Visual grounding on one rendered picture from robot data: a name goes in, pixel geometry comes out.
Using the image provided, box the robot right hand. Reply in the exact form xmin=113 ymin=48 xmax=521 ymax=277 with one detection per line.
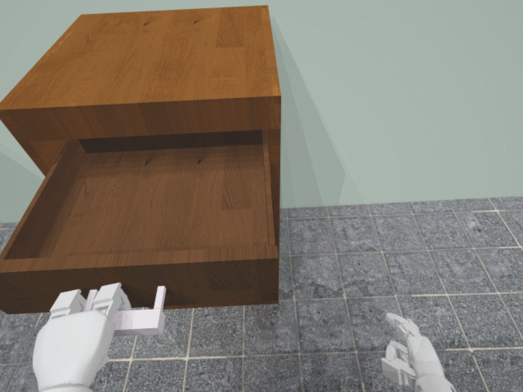
xmin=382 ymin=313 xmax=445 ymax=391

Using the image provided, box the cabinet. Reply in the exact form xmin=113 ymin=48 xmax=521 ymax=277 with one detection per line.
xmin=0 ymin=5 xmax=281 ymax=310

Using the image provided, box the robot left hand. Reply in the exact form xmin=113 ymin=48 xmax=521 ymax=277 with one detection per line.
xmin=33 ymin=283 xmax=132 ymax=392

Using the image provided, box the handle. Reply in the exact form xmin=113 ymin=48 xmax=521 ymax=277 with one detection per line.
xmin=83 ymin=286 xmax=166 ymax=336

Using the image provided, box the robot right forearm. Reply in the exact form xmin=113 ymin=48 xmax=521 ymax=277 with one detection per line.
xmin=415 ymin=375 xmax=457 ymax=392

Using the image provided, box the drawer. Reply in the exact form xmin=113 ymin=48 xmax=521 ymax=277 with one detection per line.
xmin=0 ymin=130 xmax=279 ymax=314

